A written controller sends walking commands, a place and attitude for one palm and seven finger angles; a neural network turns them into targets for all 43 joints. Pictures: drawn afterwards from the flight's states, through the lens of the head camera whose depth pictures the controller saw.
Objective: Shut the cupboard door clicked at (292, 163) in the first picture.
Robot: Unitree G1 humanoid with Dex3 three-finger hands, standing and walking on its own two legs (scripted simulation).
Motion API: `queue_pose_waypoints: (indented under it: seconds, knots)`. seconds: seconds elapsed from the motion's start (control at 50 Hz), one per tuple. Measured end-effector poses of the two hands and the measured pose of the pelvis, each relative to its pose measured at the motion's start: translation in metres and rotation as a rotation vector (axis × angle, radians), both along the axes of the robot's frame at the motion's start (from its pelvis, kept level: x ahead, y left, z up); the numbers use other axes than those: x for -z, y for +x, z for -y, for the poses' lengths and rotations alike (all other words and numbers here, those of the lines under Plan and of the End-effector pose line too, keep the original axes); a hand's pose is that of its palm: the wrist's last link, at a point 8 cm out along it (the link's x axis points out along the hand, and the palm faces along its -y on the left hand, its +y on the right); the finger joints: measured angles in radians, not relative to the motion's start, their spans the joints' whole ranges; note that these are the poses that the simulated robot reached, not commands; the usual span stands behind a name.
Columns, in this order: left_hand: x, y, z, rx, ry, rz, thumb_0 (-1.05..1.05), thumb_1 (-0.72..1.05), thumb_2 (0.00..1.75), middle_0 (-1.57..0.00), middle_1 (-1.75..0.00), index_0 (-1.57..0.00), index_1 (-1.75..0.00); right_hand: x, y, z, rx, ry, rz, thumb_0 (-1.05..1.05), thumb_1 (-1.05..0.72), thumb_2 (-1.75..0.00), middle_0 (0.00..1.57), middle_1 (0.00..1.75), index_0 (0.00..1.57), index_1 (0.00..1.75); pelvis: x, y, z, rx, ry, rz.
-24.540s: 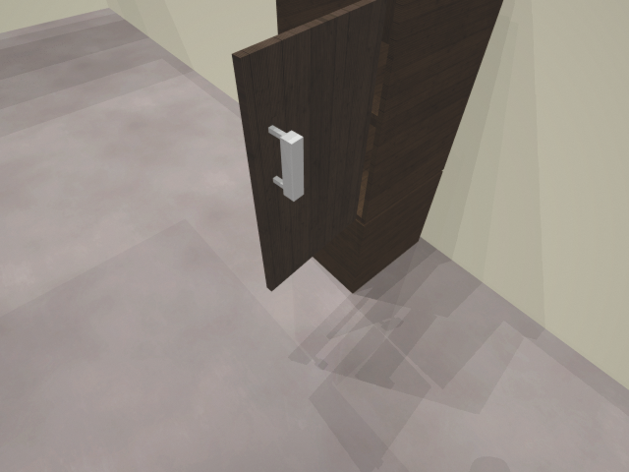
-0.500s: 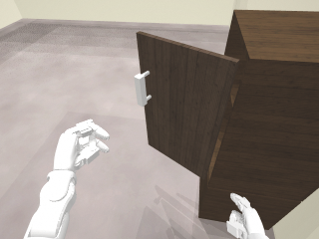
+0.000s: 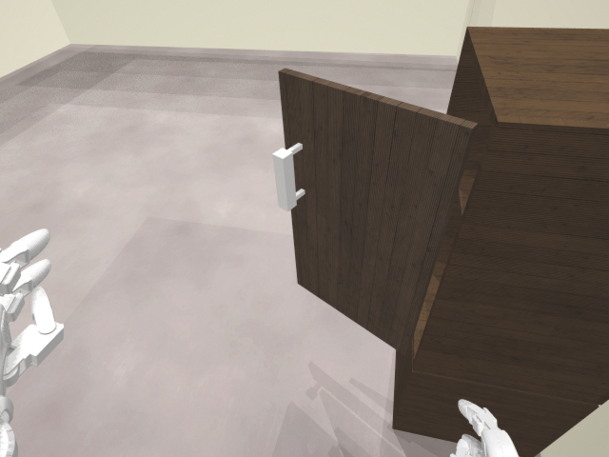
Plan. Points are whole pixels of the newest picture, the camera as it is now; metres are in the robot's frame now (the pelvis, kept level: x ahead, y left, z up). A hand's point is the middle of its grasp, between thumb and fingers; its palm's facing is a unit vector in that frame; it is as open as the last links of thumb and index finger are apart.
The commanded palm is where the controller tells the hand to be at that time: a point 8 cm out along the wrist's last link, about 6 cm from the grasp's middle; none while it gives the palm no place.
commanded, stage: draw the hand back to the body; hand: left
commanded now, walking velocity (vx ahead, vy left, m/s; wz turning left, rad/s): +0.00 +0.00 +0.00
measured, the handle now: (292, 176) +0.61 +0.11 +0.05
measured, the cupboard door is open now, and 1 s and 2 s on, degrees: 62 62 62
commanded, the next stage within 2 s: step back with the hand held close in 0.28 s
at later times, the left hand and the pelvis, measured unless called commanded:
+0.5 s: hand (74, 325) +0.19 +0.26 +0.16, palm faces +0.45 -0.79 -0.42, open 7.4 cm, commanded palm +0.13 +0.29 +0.17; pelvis -0.01 -0.01 +0.00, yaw +0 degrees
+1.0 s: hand (24, 371) +0.14 +0.29 +0.15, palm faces +0.41 -0.78 -0.47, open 7.4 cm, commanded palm +0.08 +0.32 +0.17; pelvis -0.06 +0.02 -0.01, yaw -1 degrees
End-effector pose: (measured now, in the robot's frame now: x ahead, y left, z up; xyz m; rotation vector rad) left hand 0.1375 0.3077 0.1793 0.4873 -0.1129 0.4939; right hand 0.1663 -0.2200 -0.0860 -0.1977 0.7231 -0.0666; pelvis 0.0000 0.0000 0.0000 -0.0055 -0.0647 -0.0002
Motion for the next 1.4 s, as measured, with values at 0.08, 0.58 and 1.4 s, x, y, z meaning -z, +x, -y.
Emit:
queue_pose_waypoints:
  seconds: [0.08,0.58,1.4]
  knots:
    - [0.006,-0.001,0.004,-0.007,-0.033,0.011,0.02,0.89,0.9,-0.26,-0.36,-0.26,-0.36,-0.002,0.002,0.003,-0.01,-0.016,0.014,0.02,-0.91,-0.9,0.2,0.3,0.2,0.3,0.0,-0.003,0.001,-0.006,0.002,0.002]
    - [0.001,0.009,0.011,0.074,0.038,0.007,0.02,0.89,0.9,-0.21,-0.3,-0.21,-0.3,-0.001,-0.007,0.016,0.061,-0.023,-0.02,0.02,-0.91,-0.9,0.21,0.3,0.21,0.3,0.002,-0.008,0.002,0.002,-0.013,-0.061]
    - [-0.001,-0.081,-0.023,0.134,0.168,0.2,0.01,0.89,0.9,-0.21,-0.3,-0.21,-0.3,0.0,-0.125,-0.003,0.084,-0.115,-0.027,0.02,-0.91,-0.9,0.21,0.3,0.21,0.3,0.021,-0.102,-0.021,-0.027,-0.056,-0.08]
